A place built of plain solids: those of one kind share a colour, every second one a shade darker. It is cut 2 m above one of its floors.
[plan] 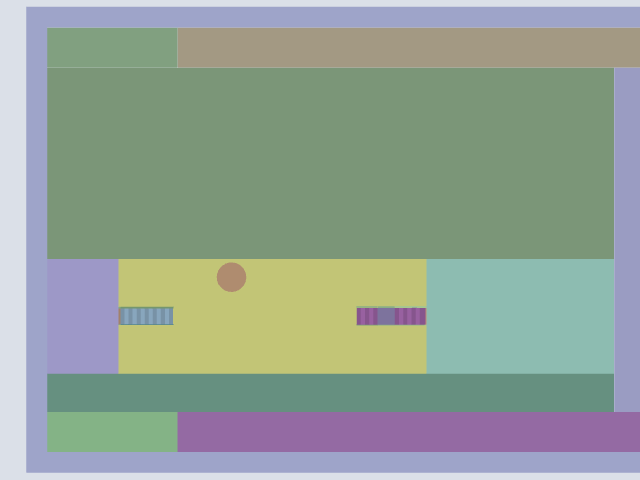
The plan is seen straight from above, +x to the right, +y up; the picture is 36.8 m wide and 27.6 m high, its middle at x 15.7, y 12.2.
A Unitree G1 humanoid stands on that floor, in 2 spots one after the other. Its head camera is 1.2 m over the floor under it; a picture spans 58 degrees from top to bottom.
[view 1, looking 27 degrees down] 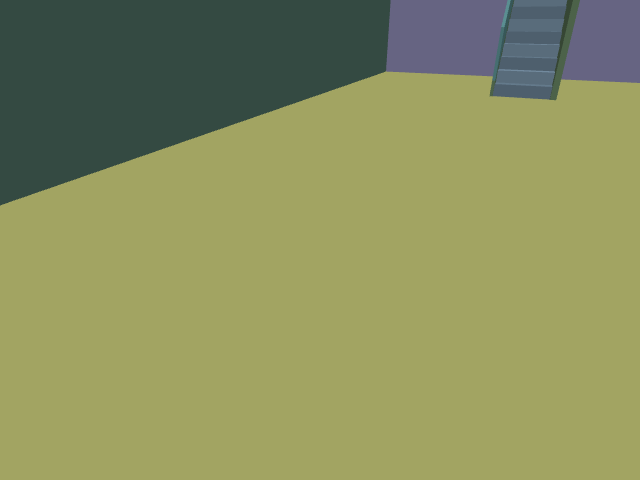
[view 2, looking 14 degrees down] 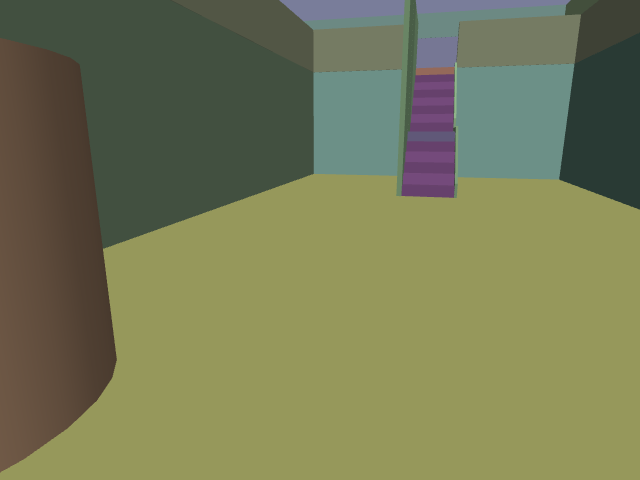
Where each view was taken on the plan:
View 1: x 15.71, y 7.81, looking -156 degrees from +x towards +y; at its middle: floor_base_concrete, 2.64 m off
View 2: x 9.35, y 7.81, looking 14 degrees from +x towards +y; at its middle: floor_base_concrete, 4.96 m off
